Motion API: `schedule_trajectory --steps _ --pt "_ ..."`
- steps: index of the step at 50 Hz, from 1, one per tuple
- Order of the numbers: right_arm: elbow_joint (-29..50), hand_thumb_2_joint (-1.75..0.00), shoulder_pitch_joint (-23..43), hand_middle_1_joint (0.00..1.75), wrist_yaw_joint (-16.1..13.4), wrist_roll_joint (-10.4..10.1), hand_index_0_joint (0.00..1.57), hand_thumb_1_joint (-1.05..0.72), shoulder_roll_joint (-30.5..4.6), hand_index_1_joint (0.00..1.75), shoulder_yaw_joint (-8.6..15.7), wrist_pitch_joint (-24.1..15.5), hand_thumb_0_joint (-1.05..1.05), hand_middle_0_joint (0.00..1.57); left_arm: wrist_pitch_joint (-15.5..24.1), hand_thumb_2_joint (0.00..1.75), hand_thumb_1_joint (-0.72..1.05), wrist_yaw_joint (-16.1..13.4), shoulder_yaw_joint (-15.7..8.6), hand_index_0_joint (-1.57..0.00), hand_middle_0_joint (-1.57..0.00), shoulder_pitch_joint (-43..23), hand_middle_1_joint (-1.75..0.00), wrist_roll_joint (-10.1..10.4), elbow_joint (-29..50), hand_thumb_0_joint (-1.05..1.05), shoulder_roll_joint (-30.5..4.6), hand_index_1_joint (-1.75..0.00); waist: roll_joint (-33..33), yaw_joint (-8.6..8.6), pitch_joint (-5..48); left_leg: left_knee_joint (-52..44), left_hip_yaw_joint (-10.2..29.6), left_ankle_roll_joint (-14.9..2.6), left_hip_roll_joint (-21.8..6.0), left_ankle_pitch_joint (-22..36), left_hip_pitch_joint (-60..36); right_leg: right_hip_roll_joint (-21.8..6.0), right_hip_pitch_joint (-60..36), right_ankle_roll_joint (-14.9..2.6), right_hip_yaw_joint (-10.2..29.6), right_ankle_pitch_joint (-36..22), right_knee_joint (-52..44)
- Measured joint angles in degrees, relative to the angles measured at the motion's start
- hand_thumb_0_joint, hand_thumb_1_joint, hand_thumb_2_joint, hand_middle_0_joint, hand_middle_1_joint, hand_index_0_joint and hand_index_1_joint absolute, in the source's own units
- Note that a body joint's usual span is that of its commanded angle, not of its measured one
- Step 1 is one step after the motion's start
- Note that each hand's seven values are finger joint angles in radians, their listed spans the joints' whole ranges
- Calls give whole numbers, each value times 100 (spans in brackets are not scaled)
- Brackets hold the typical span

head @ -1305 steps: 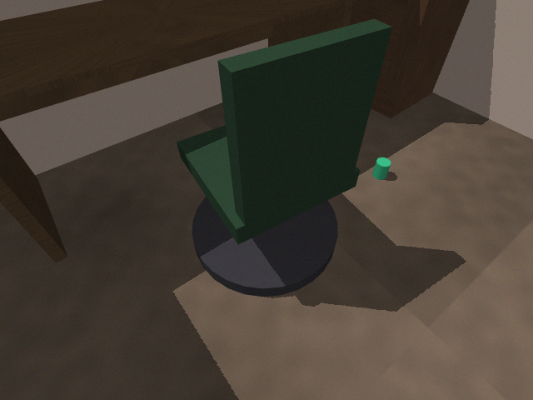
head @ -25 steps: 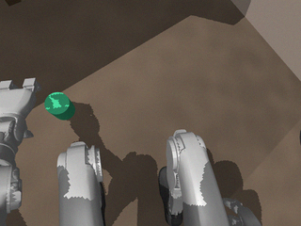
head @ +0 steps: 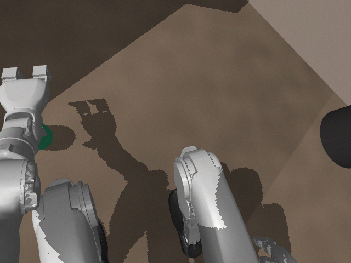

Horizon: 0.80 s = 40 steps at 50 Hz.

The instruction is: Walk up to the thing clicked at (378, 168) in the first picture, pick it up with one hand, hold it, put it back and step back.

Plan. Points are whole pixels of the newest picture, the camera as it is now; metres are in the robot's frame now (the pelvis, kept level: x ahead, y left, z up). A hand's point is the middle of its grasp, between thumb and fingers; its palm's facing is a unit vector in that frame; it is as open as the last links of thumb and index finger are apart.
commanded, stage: approach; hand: left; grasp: from above
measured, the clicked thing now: (32, 134) +0.46 +0.26 -0.28
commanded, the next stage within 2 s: close in in 0.08 s
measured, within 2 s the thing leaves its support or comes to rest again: neither
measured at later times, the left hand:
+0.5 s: hand (13, 144) +0.42 +0.27 -0.20, palm faces -0.48 -0.09 -0.87, open 14.1 cm
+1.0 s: hand (23, 134) +0.46 +0.27 -0.24, palm faces -0.49 -0.10 -0.87, open 14.1 cm
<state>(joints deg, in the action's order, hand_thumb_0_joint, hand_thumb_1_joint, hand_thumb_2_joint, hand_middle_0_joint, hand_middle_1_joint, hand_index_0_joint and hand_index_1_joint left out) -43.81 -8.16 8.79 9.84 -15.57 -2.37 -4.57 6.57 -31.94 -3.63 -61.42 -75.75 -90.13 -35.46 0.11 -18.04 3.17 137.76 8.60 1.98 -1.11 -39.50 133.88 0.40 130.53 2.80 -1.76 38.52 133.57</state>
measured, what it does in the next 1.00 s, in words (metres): stands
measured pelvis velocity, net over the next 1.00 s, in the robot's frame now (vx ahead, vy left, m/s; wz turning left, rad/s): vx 0.01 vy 0.00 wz -0.05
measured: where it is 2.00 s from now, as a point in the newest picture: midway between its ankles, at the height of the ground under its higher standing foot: (145, 250)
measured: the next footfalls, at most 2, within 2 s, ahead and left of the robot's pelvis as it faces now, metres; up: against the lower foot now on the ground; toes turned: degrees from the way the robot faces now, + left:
none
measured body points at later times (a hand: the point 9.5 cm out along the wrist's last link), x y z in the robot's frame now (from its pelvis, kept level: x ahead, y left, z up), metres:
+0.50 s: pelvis +0.00 +0.00 -0.01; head +0.24 +0.08 +0.36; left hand +0.44 +0.27 -0.15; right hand +0.07 -0.29 -0.11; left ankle +0.07 +0.14 -0.29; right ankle +0.10 -0.13 -0.29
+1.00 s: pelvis +0.01 +0.00 -0.02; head +0.28 +0.06 +0.33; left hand +0.48 +0.27 -0.19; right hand +0.01 -0.25 -0.12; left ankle +0.07 +0.14 -0.29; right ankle +0.10 -0.13 -0.29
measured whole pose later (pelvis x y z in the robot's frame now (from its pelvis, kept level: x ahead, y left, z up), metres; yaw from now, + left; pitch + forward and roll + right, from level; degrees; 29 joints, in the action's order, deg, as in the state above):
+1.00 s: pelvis +0.01 +0.00 -0.02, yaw -3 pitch +32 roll -9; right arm -44.0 -8.6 14.9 13.4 -16.0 -6.9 -7.8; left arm 8.6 -32.0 -10.4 -56.3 -71.4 -94.5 -44.6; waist 1.2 -18.9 -4.3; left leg 144.0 11.4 1.8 -1.0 -41.7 135.3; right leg 1.5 131.0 4.3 -3.4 39.5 137.6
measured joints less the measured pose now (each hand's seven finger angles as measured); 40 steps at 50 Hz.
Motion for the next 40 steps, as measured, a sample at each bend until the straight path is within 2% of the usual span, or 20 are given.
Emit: schedule_trajectory --steps 4,9,14,16,18,21,24,28,31,35,40 --pt "33 -90 -96 30 98 -40 20 -92 -67 30 -70 28 0 20 -317 98 -52 116 -161 -9 -9 -34 -106 223 39 0 -34 -105 -154 -32 -90 -2 -1 -7 -54 -40 -18 49 33 27 6 -16 -7" --pt "24 -90 -157 30 154 -165 20 -92 -73 30 -94 131 1 20 -462 98 -52 519 -296 -9 -8 305 -106 680 270 0 -120 -105 -292 116 -205 -15 -13 -60 -104 -94 -130 90 -25 25 10 -11 -15" --pt "15 -90 -156 30 142 -233 20 -92 -24 30 -84 150 1 21 -186 97 -52 1123 -248 -9 -8 763 -106 997 521 0 -277 -105 -224 356 -309 -14 -14 -67 -55 -70 -213 47 -110 -11 7 6 26" --pt "-1 -90 -143 30 123 -221 21 -92 -20 30 -63 127 1 21 47 97 -52 1312 -106 -9 -8 879 -106 1037 637 0 -332 -105 -138 467 -343 7 -1 -34 -11 -40 -211 13 -127 -26 -1 11 62" --pt "-8 -90 -119 30 103 -194 21 -92 -34 30 -26 104 1 21 341 96 -52 1379 20 -9 -8 958 -107 1015 785 0 -368 -105 -42 573 -373 48 30 12 32 -11 -191 -15 -139 -31 -20 14 101" --pt "-16 -90 -48 30 57 -134 21 -92 -81 30 36 86 1 21 774 95 -52 1235 160 -10 -8 1044 -107 837 1013 0 -388 -105 102 676 -363 141 89 76 76 3 -145 -33 -147 -19 -57 25 161" --pt "-41 -90 92 30 8 -54 21 -92 -132 30 85 87 1 21 1033 95 -51 839 241 -10 -8 1007 -107 502 919 0 -359 -104 205 658 -296 243 125 71 107 -5 -91 -42 -158 6 -79 54 216" --pt "-22 -90 321 30 2 57 20 -92 -167 30 50 32 0 20 991 96 -51 241 222 -9 -8 749 -105 36 265 -1 -329 -103 304 457 -220 340 135 10 118 -9 -7 -35 -142 27 -85 66 255" --pt "28 -90 424 30 44 114 20 -91 -149 30 1 -38 0 20 814 97 -51 -148 47 -9 -9 601 -103 -213 -111 0 -370 -102 347 260 -185 382 142 -24 113 -3 77 -21 -85 25 -93 51 264" --pt "33 -90 466 30 205 248 20 -91 -117 30 -94 -166 0 20 488 98 -51 -471 -74 -9 -9 375 -102 -318 -545 0 -482 -101 370 26 -244 434 144 -44 109 -10 147 -7 -26 47 -88 49 297" --pt "15 -90 361 30 431 335 20 -91 -116 30 -253 -312 0 20 184 97 -50 -526 -252 -8 -8 202 -101 -116 -716 0 -649 -100 297 -116 -426 539 194 -55 76 -67 211 43 47 111 -113 51 353"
